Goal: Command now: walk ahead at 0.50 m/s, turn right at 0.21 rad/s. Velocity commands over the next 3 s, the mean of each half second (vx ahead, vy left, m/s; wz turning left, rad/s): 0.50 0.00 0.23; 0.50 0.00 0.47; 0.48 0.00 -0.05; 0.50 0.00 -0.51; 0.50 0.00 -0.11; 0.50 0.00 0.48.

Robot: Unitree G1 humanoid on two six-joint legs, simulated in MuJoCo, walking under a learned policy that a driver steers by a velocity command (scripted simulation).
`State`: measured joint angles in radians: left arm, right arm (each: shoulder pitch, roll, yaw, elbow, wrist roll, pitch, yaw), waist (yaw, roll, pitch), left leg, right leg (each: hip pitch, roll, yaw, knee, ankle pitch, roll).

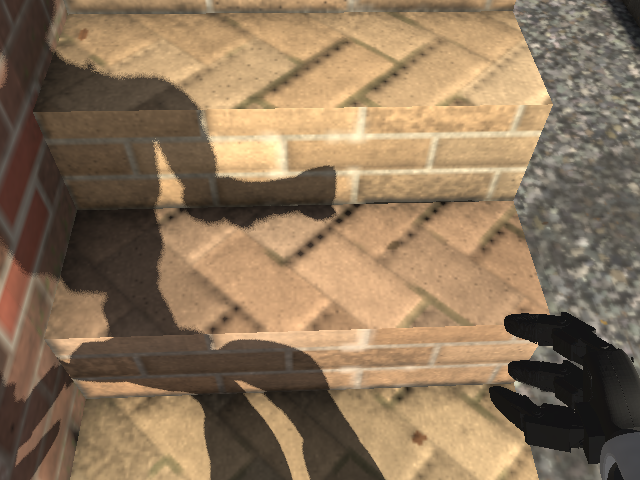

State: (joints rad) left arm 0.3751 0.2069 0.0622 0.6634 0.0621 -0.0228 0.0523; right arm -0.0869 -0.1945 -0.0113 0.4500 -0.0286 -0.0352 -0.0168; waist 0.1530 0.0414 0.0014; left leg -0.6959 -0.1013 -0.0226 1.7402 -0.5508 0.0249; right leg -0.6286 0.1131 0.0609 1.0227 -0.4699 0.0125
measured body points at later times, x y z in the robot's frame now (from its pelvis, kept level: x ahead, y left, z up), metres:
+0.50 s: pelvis +0.01 +0.05 -0.02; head +0.03 +0.11 +0.42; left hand +0.22 +0.30 -0.12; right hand +0.10 -0.22 -0.11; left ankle +0.00 +0.18 -0.55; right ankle +0.05 -0.09 -0.66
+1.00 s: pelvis -0.05 +0.07 -0.01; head -0.04 +0.11 +0.44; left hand +0.15 +0.30 -0.09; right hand +0.08 -0.19 -0.09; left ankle -0.05 +0.15 -0.68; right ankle +0.02 -0.05 -0.64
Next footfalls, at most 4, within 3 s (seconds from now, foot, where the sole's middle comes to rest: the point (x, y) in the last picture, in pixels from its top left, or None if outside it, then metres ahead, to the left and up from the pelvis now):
0.10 left None -0.05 0.08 -0.70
0.30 left None -0.20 0.04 -0.85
0.58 left None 0.13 0.25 -0.67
0.84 right None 0.08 -0.03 -0.70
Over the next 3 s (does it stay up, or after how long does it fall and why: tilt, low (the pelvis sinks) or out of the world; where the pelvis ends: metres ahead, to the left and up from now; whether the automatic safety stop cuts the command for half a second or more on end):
stays up -0.91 -0.10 -0.78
